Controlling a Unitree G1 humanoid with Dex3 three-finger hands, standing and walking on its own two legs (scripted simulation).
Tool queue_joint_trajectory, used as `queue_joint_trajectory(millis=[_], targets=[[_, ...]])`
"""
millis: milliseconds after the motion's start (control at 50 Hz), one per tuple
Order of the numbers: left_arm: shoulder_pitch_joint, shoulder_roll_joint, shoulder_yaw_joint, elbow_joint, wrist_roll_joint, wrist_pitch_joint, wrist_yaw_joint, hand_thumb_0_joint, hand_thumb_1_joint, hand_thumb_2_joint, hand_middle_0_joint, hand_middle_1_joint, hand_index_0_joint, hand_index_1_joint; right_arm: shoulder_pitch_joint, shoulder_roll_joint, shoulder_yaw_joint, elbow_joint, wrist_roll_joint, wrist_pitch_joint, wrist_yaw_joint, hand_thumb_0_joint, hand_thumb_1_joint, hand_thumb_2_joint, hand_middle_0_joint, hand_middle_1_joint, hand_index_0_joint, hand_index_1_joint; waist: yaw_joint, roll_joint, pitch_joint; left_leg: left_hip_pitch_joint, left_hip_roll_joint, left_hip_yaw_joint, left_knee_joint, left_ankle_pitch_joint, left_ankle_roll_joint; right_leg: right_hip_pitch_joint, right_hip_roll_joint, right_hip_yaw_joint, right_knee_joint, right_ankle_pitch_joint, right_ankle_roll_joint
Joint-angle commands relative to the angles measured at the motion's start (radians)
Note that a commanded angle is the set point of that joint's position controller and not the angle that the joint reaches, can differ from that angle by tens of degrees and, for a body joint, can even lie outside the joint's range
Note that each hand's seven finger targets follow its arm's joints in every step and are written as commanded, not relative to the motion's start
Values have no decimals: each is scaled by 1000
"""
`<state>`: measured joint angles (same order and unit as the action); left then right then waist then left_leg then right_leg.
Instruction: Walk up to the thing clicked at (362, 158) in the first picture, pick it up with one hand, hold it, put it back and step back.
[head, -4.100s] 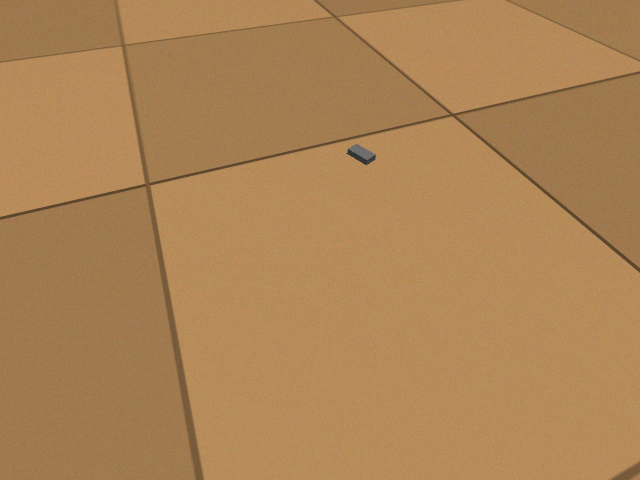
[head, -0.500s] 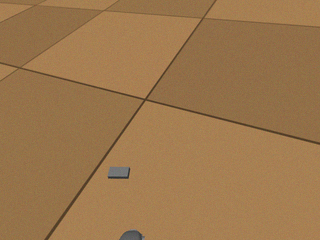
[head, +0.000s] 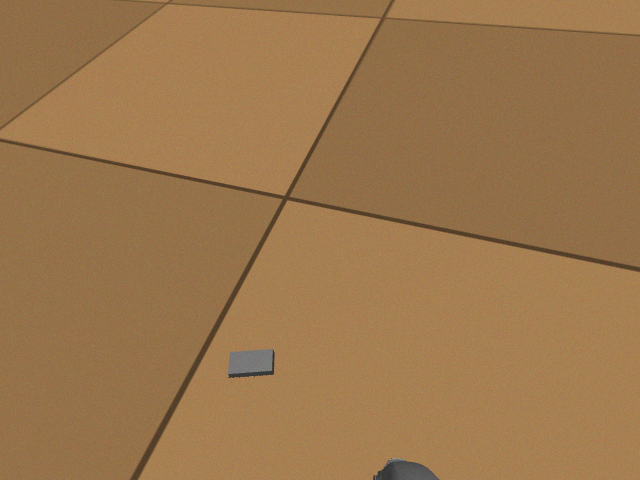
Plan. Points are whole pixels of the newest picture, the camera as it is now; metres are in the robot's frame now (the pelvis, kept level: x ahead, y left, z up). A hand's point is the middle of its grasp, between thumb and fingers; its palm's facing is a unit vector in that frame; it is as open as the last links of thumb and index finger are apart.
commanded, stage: walk up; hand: left
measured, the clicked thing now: (251, 363) +0.55 +0.26 -0.73
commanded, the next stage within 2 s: none
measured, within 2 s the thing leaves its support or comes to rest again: neither
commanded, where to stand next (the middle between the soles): +0.13 +0.07 m, yaw -2 degrees
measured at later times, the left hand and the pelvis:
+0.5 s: hand out of the picture +0.12 +0.40 -0.16, palm faces -0.03 -0.92 -0.38, open 7.4 cm; pelvis +0.05 +0.12 +0.00, yaw -1 degrees
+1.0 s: hand out of the picture +0.15 +0.36 -0.14, palm faces -0.05 -0.92 -0.40, open 7.4 cm; pelvis +0.04 +0.08 +0.00, yaw -3 degrees
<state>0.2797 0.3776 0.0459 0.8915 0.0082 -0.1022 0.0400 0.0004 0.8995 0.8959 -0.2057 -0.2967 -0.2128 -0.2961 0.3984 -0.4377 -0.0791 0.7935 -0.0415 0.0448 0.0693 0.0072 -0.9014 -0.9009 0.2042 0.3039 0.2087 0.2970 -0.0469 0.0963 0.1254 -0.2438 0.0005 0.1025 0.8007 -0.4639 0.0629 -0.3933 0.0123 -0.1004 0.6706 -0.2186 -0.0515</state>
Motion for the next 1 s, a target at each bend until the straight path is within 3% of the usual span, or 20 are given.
queue_joint_trajectory(millis=[0,80,160,280,300,320,340,360,420,580,640,660,700,780,820,840,860,880,960,980], targets=[[153,399,108,-66,-10,0,63,0,900,900,-200,-300,-200,-300,19,-217,-66,-131,-6,-1,-31,0,-900,-900,200,300,200,300,91,-158,-176,-434,47,-218,425,-132,-44,406,-507,778,-342,-198,-250],[69,317,79,-96,-3,-11,51,0,900,900,-200,-300,-200,-300,7,-210,-76,-72,7,0,-24,0,-900,-900,200,300,200,300,36,-127,-31,-359,63,-246,392,23,-52,135,-307,412,-322,-113,-157],[-28,287,69,-120,20,-6,21,0,900,900,-200,-300,-200,-300,20,-145,-56,-21,32,-8,-28,0,-900,-900,200,300,200,300,15,-282,-44,-164,63,-153,183,82,-72,-42,-219,174,-255,35,-145],[-74,254,51,-104,13,64,-15,0,900,900,-200,-300,-200,-300,-13,-147,-52,56,37,-62,-65,0,-900,-900,200,300,200,300,12,-284,-107,90,-13,-7,-178,277,-86,-138,-144,123,38,-56,-88],[-44,209,37,-99,10,80,-15,0,900,900,-200,-300,-200,-300,8,-174,-55,69,30,-72,-76,0,-900,-900,200,300,200,300,6,-189,-109,121,16,-71,-221,245,-76,-184,-132,124,136,-123,-62],[-15,154,23,-100,-1,90,-14,0,900,900,-200,-300,-200,-300,-2,-243,-63,62,14,-86,-83,0,-900,-900,200,300,200,300,15,11,-105,47,178,-339,-355,148,-26,-192,-51,101,289,-198,-17],[-3,192,32,-89,-10,103,-5,0,900,900,-200,-300,-200,-300,-86,-336,-67,27,23,-88,-83,0,-900,-900,200,300,200,300,26,111,-101,-106,393,-667,-487,6,122,-168,-14,149,349,-358,14],[-43,260,49,-57,0,107,-1,0,900,900,-200,-300,-200,-300,-189,-353,-72,20,28,-86,-86,0,-900,-900,200,300,200,300,36,82,-57,-234,432,-731,-512,-107,196,-94,-71,179,397,-358,18],[11,257,62,5,-8,103,-19,0,900,900,-200,-300,-200,-300,-246,-263,-40,23,15,-97,-94,0,-900,-900,200,300,200,300,80,101,-63,-159,261,-421,-387,68,105,-90,-83,159,337,-272,16],[-35,215,72,2,18,118,-41,0,900,900,-200,-300,-200,-300,-136,-262,-43,59,20,-103,-121,0,-900,-900,200,300,200,300,38,134,-190,71,291,-411,-250,525,146,-57,-51,112,140,-314,25],[10,208,79,23,30,103,-39,0,900,900,-200,-300,-200,-300,-183,-223,-23,51,34,-95,-124,0,-900,-900,200,300,200,300,92,45,-215,-45,236,-294,-125,594,76,171,-44,106,-164,-104,0],[30,265,93,24,41,92,-34,0,900,900,-200,-300,-200,-300,-181,-185,-9,42,46,-97,-124,0,-900,-900,200,300,200,300,103,-79,-233,-151,167,-224,-3,554,12,276,-136,252,-198,44,-36],[-73,337,95,-19,29,95,-42,0,900,900,-200,-300,-200,-300,-241,-158,-2,39,50,-98,-142,0,-900,-900,200,300,200,300,86,-287,-180,-241,15,-57,85,-68,-40,192,-330,476,-189,229,-207],[-170,242,67,-49,23,108,-48,0,900,900,-200,-300,-200,-300,-126,-160,-9,127,42,-115,-126,0,-900,-900,200,300,200,300,7,-235,-109,-36,22,-47,-129,249,-23,65,-164,198,-60,285,-100],[-178,213,58,-58,9,102,-49,0,900,900,-200,-300,-200,-300,-54,-202,-20,144,34,-126,-127,0,-900,-900,200,300,200,300,-10,-163,-182,153,129,-194,-202,507,45,-41,-103,144,107,241,-33],[-151,183,50,-66,4,101,-48,0,900,900,-200,-300,-200,-300,-33,-256,-27,133,20,-133,-129,0,-900,-900,200,300,200,300,-8,-69,-223,165,265,-430,-292,472,121,-74,-50,110,250,109,5],[-118,198,60,-47,-1,114,-44,0,900,900,-200,-300,-200,-300,-67,-299,-34,125,27,-134,-125,0,-900,-900,200,300,200,300,15,-11,-190,98,391,-580,-355,389,233,-89,-22,124,296,-331,14],[-104,210,62,-36,6,117,-42,0,900,900,-200,-300,-200,-300,-119,-324,-47,116,24,-132,-122,0,-900,-900,200,300,200,300,31,15,-132,-1,440,-641,-407,269,267,-69,-67,164,326,-400,12],[11,206,77,33,14,96,-60,0,900,900,-200,-300,-200,-300,-289,-235,-9,85,18,-110,-108,0,-900,-900,200,300,200,300,117,13,-90,-248,193,-271,-293,26,56,189,-58,123,-60,-195,-16],[22,240,87,37,24,90,-57,0,900,900,-200,-300,-200,-300,-275,-185,5,88,25,-102,-103,0,-900,-900,200,300,200,300,124,-133,-73,-296,100,-177,-133,-3,4,185,-129,284,-231,-285,-37]])
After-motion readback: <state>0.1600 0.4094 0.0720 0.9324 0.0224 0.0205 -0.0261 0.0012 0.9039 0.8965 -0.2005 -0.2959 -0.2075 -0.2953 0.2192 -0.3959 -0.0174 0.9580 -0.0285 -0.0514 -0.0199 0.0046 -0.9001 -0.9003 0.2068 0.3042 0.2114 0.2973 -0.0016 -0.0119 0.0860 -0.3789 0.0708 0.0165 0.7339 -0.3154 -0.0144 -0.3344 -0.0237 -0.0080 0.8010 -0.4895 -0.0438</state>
